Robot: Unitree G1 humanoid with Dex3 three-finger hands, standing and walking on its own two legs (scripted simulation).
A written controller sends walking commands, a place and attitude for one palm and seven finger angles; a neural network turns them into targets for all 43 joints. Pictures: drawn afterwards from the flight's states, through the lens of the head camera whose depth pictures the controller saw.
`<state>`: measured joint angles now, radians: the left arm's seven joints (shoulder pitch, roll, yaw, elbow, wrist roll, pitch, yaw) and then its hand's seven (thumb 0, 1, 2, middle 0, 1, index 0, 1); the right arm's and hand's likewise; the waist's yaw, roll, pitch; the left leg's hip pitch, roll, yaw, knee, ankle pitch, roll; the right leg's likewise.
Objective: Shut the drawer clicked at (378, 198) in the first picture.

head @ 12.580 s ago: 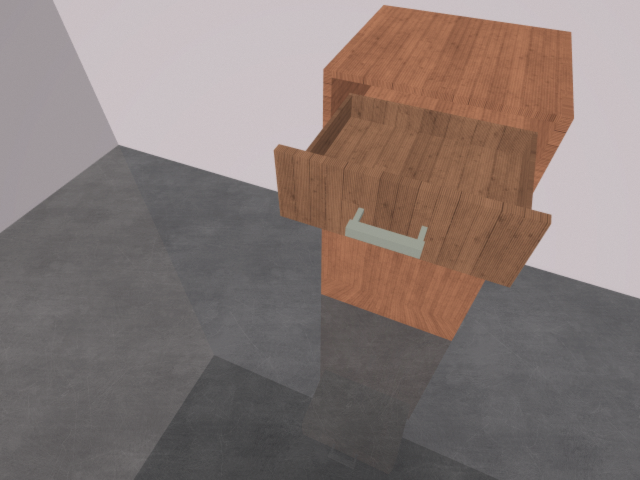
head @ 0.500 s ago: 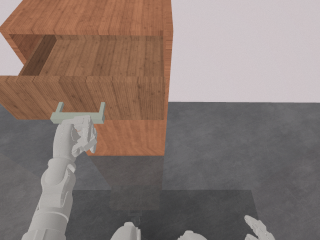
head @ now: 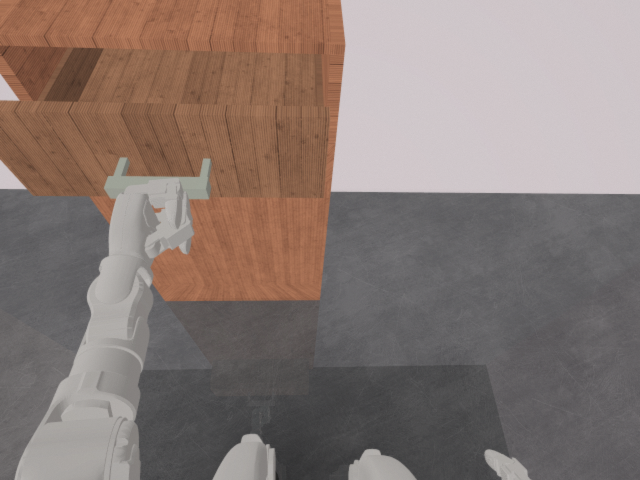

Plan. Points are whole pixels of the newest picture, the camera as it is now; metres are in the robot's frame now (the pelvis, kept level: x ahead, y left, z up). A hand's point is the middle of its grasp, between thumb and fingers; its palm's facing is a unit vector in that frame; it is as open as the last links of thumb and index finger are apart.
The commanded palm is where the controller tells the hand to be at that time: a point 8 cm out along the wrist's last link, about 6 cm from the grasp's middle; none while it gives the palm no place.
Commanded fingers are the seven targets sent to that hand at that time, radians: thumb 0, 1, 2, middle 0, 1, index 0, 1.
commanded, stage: push the drawer shut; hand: left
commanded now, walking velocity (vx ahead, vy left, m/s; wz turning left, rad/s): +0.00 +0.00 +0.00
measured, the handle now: (162, 176) +0.49 +0.21 +0.06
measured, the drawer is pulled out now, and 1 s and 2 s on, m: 0.13 0.01 0.00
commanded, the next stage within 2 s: pull the fist back off the drawer in 1.44 s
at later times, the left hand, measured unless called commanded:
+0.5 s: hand (196, 184) +0.48 +0.16 +0.06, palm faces +0.01 -1.00 -0.02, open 3.1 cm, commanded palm +0.46 +0.22 +0.06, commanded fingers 0.00 0.90 0.90 -1.40 -1.60 -1.40 -1.60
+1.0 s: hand (202, 152) +0.54 +0.16 +0.06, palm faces +0.02 -1.00 -0.02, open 3.2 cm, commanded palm +0.52 +0.21 +0.06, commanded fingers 0.00 0.90 0.90 -1.40 -1.60 -1.40 -1.60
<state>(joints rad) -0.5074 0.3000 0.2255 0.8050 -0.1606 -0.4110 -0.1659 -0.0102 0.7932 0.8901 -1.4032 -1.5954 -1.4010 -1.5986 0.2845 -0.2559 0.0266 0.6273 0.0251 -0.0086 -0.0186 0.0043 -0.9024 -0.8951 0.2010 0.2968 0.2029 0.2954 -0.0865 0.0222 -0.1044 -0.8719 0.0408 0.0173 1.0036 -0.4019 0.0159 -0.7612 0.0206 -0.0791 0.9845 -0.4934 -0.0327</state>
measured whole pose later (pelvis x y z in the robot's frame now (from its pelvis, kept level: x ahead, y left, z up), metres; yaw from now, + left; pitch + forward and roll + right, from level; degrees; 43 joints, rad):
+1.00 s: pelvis +0.00 +0.00 -0.02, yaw -2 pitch +23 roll -4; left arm -0.97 0.51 0.39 1.22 -0.05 -0.41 -0.16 0.03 0.82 0.90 -1.40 -1.60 -1.40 -1.60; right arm 0.40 -0.27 0.04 0.64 -0.02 0.06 0.01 0.00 -0.90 -0.89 0.20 0.30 0.20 0.30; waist -0.20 0.04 -0.11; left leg -1.06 0.07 0.01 1.08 -0.43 0.02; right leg -0.94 0.05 -0.08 1.03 -0.50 -0.03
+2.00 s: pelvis -0.03 +0.02 -0.03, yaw -2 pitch +25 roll -6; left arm -1.14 0.58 0.37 1.28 -0.01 -0.34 -0.12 0.05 0.75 0.92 -1.40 -1.60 -1.40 -1.60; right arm 0.44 -0.27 0.07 0.65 -0.05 0.01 0.03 0.00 -0.90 -0.89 0.20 0.30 0.20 0.30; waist -0.25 0.05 -0.10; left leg -1.20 0.07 -0.01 1.14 -0.39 0.04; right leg -1.06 0.05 -0.10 1.07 -0.46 -0.02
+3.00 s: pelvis +0.02 +0.00 +0.05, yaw +0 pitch +4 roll -1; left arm -0.06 0.31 0.16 0.20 -0.12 -0.10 -0.01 0.01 0.90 0.90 -1.40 -1.60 -1.40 -1.60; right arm 0.18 -0.25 0.04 0.53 0.05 0.05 -0.06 0.01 -0.90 -0.90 0.20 0.30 0.20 0.30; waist 0.00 0.05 -0.06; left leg -0.42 0.02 0.03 0.65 -0.30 0.01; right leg -0.31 0.02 -0.05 0.63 -0.38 -0.03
